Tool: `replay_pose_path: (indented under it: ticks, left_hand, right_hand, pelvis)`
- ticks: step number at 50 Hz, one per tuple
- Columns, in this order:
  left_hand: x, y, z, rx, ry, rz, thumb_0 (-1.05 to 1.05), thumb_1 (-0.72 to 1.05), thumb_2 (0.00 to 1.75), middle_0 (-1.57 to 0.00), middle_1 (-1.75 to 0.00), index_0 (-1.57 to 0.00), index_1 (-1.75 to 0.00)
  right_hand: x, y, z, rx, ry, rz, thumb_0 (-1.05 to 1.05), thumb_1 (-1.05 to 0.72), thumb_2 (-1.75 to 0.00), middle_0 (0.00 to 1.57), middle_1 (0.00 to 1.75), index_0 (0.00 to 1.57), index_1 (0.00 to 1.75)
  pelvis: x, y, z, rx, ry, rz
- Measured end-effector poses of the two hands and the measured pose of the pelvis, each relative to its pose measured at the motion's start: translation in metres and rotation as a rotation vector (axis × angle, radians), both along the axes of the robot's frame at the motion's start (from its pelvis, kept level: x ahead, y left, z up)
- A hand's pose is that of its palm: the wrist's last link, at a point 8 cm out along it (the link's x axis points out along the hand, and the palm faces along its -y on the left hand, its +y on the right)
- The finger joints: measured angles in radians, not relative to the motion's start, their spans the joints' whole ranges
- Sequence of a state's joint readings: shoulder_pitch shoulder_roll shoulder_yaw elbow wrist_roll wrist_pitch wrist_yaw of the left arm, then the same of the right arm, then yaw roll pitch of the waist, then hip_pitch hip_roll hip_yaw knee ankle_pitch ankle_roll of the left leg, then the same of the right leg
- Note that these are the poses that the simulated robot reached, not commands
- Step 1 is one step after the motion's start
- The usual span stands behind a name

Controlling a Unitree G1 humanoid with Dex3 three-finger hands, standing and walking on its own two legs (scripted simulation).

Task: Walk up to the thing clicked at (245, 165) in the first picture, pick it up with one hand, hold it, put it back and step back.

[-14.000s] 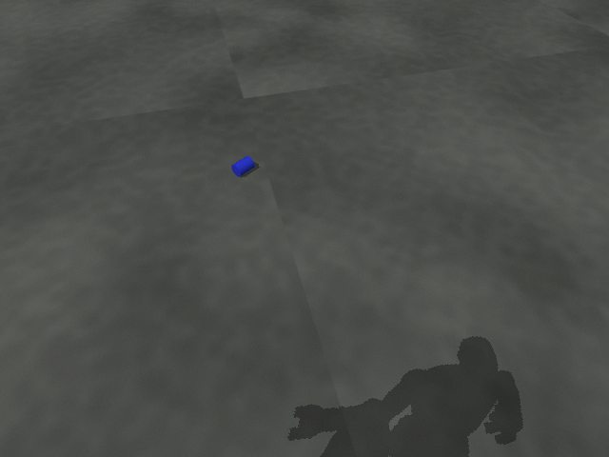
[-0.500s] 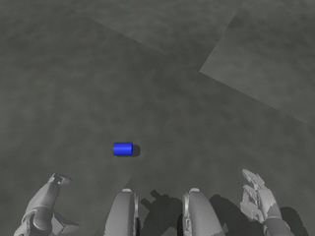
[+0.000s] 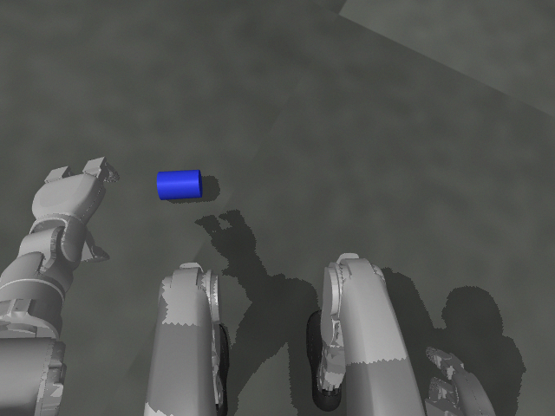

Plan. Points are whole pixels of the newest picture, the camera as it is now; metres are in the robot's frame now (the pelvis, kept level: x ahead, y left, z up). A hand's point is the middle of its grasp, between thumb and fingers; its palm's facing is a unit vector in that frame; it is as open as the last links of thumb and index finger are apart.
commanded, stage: rise first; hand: left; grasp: from above
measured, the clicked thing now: (180, 184) +0.55 +0.21 -0.39
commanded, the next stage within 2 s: none
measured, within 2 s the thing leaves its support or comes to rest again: neither
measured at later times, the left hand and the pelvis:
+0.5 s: hand (119, 198) +0.46 +0.28 -0.21, palm faces -0.47 -0.01 -0.89, open 14.1 cm; pelvis +0.00 +0.01 -0.06, yaw -2 degrees
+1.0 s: hand (134, 191) +0.48 +0.27 -0.25, palm faces -0.46 -0.03 -0.89, open 13.8 cm; pelvis +0.01 +0.01 -0.08, yaw -3 degrees
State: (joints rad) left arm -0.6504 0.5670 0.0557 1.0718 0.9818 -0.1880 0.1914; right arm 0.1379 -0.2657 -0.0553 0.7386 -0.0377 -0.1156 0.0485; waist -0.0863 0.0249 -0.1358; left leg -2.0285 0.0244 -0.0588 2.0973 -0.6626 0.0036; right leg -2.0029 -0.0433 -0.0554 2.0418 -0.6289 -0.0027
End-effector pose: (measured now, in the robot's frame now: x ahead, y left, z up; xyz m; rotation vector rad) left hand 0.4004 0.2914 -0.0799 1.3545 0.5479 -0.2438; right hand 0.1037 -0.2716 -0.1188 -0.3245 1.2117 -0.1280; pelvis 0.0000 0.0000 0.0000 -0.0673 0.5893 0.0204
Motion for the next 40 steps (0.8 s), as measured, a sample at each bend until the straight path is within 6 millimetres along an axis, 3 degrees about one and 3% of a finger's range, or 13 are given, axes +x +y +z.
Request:
replay_pose_path:
  ticks: [5, 11, 27, 40]
  left_hand:
    - [0.015, -0.005, -0.022, 0.043, -0.012, -0.067, 0.00, -0.48, 0.99, -0.12, -1.02, -0.12, -1.01]
    - [0.033, -0.006, -0.042, 0.083, -0.031, -0.117, 0.00, -0.50, 1.01, -0.10, -1.00, -0.10, -1.00]
    - [0.066, -0.017, -0.081, 0.124, -0.035, -0.192, 0.00, -0.51, 1.00, -0.10, -0.97, -0.10, -0.96]
    - [0.083, -0.023, -0.104, 0.130, -0.031, -0.167, 0.00, -0.46, 0.95, -0.12, -0.98, -0.13, -0.95]
  right_hand:
    - [-0.027, -0.004, -0.008, -0.035, 0.066, -0.033, 0.01, -0.88, -0.90, 0.20, 0.30, 0.20, 0.30]
    - [-0.044, -0.004, -0.015, -0.060, 0.127, -0.041, 0.01, -0.89, -0.90, 0.20, 0.30, 0.20, 0.30]
    - [-0.050, 0.005, -0.042, -0.034, 0.200, -0.017, 0.01, -0.90, -0.90, 0.20, 0.30, 0.20, 0.30]
    - [-0.058, 0.004, -0.052, -0.026, 0.255, -0.013, 0.00, -0.91, -0.90, 0.20, 0.30, 0.20, 0.30]
  pelvis:
    - [-0.004, 0.003, -0.017, -0.013, -0.002, -0.002]
    - [-0.004, 0.007, -0.033, -0.027, 0.003, -0.001]
    - [0.003, 0.009, -0.060, -0.038, 0.029, -0.007]
    - [0.010, 0.007, -0.071, -0.040, 0.046, -0.019]
